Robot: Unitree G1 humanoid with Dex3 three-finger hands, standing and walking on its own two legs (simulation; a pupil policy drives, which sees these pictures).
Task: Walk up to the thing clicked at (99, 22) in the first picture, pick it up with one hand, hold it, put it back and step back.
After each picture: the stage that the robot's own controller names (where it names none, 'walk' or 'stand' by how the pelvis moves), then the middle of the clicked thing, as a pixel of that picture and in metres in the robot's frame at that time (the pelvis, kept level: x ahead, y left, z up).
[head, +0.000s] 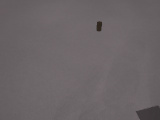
stand; (99, 26) +1.67 -0.22 -0.72
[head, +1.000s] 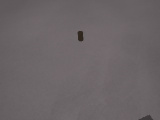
walk; (80, 36) +1.54 +0.13 -0.70
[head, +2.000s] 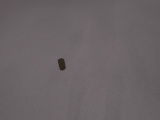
walk; (61, 64) +1.00 +0.26 -0.71
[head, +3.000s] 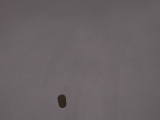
walk; (62, 101) +0.58 +0.18 -0.70
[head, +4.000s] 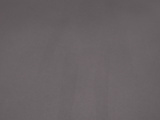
stand; out of the picture +0.35 +0.13 -0.70
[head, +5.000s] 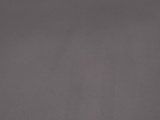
stand; out of the picture +0.31 +0.15 -0.72
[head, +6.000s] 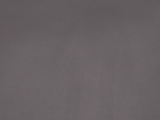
stand; out of the picture +0.32 +0.16 -0.73
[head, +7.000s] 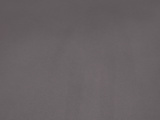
stand; out of the picture +0.31 +0.16 -0.73
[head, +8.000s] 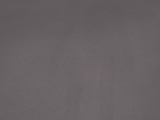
stand; out of the picture +0.30 +0.15 -0.73
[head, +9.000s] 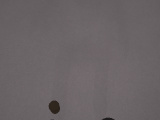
go down; (54, 107) +0.35 +0.14 -0.59
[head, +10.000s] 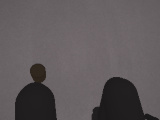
go down; (38, 73) +0.41 +0.16 -0.31
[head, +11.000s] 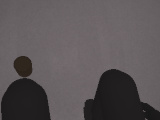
close in; (23, 67) +0.41 +0.17 -0.28
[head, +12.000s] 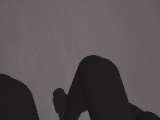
close; out of the picture +0.40 +0.20 -0.23
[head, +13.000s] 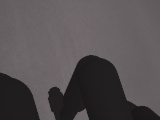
close; out of the picture +0.39 +0.20 -0.23
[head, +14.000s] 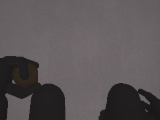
lift; (26, 79) +0.32 +0.20 -0.06
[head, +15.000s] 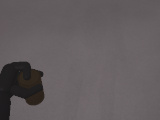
hold; (32, 87) +0.32 +0.18 +0.04
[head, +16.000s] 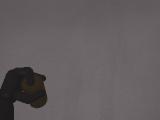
hold; (35, 91) +0.32 +0.17 +0.01
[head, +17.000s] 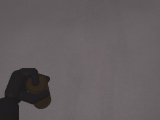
hold; (39, 92) +0.32 +0.16 +0.00
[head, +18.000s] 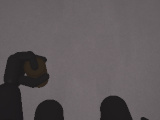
crouch; (37, 73) +0.37 +0.15 -0.08
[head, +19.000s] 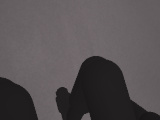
lower; out of the picture +0.41 +0.21 -0.23
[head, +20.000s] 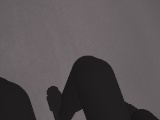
lower; out of the picture +0.42 +0.24 -0.24
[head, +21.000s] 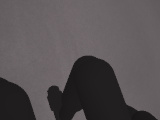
lower; out of the picture +0.42 +0.23 -0.24
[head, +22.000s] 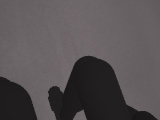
lower; out of the picture +0.42 +0.23 -0.24
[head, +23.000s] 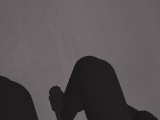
loosen; out of the picture +0.42 +0.23 -0.24
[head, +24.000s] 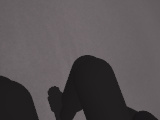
open; out of the picture +0.40 +0.20 -0.24
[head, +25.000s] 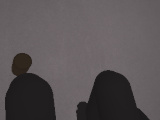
stand; (21, 65) +0.40 +0.17 -0.26
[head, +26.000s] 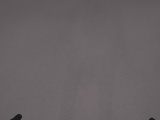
stand; out of the picture +0.34 +0.12 -0.63
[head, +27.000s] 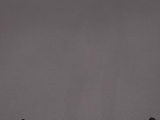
stand; out of the picture +0.34 +0.13 -0.66
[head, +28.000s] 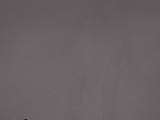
stand; out of the picture +0.34 +0.12 -0.67
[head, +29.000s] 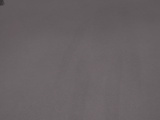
walk; out of the picture +0.35 +0.12 -0.72
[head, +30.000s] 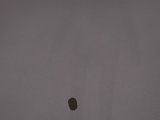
walk; (72, 104) +0.47 +0.12 -0.71
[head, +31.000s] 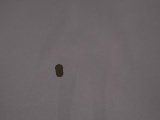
walk; (59, 70) +0.77 +0.17 -0.70
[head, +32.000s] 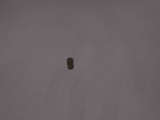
stand; (70, 63) +1.03 +0.14 -0.70
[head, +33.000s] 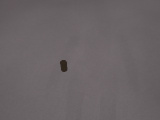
stand; (63, 66) +1.01 +0.19 -0.73
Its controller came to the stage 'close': yes
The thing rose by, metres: 0.71
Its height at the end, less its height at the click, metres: +0.00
